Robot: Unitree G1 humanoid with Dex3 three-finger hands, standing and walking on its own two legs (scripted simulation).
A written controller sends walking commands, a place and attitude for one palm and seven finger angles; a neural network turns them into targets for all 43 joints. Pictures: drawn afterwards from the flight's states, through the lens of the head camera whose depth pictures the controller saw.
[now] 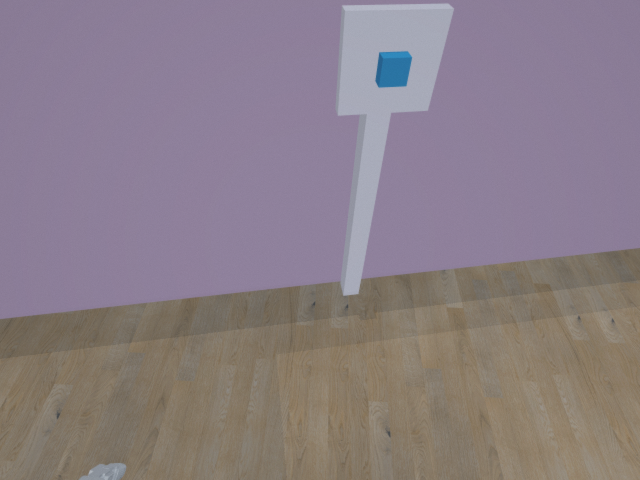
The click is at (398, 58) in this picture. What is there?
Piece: button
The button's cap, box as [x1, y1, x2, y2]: [375, 51, 411, 87]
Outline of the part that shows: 407,51 379,52 375,80 379,87 406,85 411,56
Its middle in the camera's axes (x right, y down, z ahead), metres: +0.15 -0.35 +0.80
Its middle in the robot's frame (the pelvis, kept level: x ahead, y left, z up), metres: +0.85 -0.10 +0.12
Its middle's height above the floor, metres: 0.89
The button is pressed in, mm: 0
